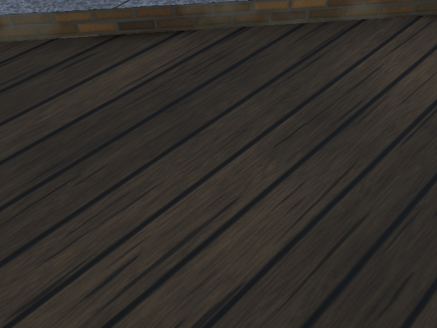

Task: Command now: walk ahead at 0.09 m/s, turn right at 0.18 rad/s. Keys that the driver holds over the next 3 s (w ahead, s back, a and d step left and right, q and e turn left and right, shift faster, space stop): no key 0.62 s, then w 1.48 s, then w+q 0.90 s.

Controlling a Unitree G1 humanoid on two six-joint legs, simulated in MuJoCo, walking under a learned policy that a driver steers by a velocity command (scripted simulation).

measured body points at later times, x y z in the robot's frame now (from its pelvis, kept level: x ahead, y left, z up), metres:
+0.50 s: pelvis +0.04 +0.00 +0.00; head +0.06 -0.01 +0.45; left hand +0.13 +0.25 -0.13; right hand +0.20 -0.25 -0.11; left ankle +0.11 +0.11 -0.73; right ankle -0.01 -0.13 -0.73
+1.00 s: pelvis +0.14 +0.02 +0.01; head +0.15 +0.02 +0.46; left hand +0.24 +0.27 -0.12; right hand +0.17 -0.24 -0.13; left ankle +0.11 +0.11 -0.73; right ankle +0.07 -0.12 -0.64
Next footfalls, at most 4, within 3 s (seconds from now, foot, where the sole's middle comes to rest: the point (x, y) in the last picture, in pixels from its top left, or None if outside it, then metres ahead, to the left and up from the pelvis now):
0.22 right None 0.03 -0.13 -0.77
1.28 right None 0.32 -0.12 -0.77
1.66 left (211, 302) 0.63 0.08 -0.94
2.12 right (277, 241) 0.88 -0.16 -0.94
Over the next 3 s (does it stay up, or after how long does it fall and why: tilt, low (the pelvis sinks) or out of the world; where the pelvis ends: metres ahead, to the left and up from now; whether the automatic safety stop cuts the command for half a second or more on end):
stays up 1.19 0.03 -0.16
